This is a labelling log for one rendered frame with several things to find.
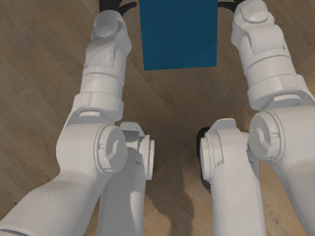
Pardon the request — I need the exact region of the right robot forearm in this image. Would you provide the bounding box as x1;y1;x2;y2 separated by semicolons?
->
230;0;315;111

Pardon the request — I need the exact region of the carton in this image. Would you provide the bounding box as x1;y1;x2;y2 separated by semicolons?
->
139;0;219;71

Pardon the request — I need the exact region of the robot right upper arm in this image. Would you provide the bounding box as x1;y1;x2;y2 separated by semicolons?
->
247;105;315;236

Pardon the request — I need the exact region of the left robot forearm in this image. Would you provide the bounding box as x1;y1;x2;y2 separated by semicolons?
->
56;10;132;155

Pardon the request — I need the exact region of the robot left upper arm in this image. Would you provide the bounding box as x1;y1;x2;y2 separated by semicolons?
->
0;122;129;236

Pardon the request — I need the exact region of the robot left hand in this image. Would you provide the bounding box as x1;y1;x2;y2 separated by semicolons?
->
98;0;137;17

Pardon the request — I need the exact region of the robot left shin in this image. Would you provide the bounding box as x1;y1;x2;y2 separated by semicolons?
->
119;121;146;137

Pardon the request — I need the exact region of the right robot thigh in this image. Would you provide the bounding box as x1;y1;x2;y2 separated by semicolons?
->
200;127;267;236

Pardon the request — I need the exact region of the robot right hand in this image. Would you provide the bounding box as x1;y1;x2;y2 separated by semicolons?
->
218;0;245;14

